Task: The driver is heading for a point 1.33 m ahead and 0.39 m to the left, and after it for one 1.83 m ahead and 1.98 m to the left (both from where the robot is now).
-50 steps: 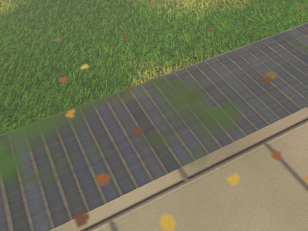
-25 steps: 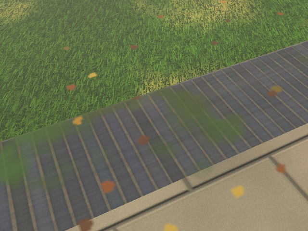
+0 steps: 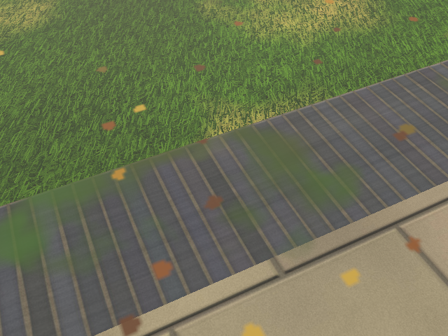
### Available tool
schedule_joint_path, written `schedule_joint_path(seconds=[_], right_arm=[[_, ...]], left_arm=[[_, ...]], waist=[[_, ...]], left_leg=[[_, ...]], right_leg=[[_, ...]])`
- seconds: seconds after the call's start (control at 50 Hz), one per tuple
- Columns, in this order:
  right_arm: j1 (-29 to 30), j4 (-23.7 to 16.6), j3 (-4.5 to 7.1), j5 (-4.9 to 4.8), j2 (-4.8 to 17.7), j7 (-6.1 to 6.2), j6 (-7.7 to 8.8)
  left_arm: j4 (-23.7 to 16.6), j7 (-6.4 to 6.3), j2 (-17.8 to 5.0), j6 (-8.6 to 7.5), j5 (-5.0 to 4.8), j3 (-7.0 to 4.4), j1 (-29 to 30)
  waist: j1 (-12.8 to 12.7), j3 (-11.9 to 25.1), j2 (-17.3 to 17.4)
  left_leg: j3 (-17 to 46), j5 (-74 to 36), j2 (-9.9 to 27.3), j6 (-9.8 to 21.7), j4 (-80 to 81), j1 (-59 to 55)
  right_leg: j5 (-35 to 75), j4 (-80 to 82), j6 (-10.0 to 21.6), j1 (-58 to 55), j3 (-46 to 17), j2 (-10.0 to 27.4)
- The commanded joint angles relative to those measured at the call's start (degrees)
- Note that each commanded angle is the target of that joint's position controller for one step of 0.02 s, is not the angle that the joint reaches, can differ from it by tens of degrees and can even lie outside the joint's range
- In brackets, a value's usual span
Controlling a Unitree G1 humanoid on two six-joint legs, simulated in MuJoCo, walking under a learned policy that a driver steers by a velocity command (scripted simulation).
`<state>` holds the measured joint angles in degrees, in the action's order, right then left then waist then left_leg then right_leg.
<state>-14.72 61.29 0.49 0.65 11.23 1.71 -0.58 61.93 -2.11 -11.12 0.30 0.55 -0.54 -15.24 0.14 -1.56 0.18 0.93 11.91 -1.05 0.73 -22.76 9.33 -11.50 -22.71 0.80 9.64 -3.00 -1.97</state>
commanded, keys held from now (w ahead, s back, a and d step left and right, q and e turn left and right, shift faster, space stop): shift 1.00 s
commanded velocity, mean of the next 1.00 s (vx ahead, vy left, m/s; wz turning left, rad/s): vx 0.00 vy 0.00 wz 0.00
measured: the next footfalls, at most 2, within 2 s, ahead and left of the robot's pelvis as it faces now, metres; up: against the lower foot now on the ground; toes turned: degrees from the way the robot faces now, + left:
left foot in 1.84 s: +0.51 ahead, +0.10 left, +0.00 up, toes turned +4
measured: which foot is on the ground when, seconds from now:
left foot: down 0.00-1.00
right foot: down 0.00-1.00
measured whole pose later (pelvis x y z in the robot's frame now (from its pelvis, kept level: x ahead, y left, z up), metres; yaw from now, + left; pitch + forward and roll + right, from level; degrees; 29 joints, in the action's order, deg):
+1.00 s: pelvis +0.01 +0.00 +0.00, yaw +0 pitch -1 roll +0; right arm -17.5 66.3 0.0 0.7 7.6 2.6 0.0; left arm 66.7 -2.8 -7.5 -0.2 0.5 -0.1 -17.1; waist 0.2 -1.7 0.2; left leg 1.4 13.5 -0.9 0.5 -23.6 8.9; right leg -13.1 -23.3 0.9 9.0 -2.6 -2.0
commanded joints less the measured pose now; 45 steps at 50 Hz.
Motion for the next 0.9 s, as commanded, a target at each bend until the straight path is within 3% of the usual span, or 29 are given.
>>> schedule_joint_path(seconds=[0.02,0.36,0.9], right_arm=[[-2.2,-0.29,0.69,0.01,4.9,0.24,0.41],[-4.71,3.25,0.16,0.05,2.39,0.71,0.55],[-6.9,4.66,0.07,0.04,0.6,1.03,0.71]], left_arm=[[-0.13,-0.23,-5.02,-0.39,-0.01,-0.74,-2.33],[3.31,-0.55,-2.5,-0.5,-0.04,-0.29,-3.83],[4.45,-0.77,-0.69,-0.66,-0.02,-0.1,-5.88]], waist=[[0.02,-1.84,0.09],[0.07,-2.41,-0.1],[0.05,-3.0,-0.06]], left_leg=[[5.5,-1.17,5.34,1.75,4.66,1.61],[5.07,-2.82,5.15,1.57,3.81,1.55],[4.85,-4.33,5.16,1.5,3.26,1.22]], right_leg=[[2.45,4.27,1.81,1.65,-5.05,5.23],[3.62,3.94,1.83,1.61,-4.62,5.3],[5.07,3.44,1.82,1.23,-4.21,5.4]])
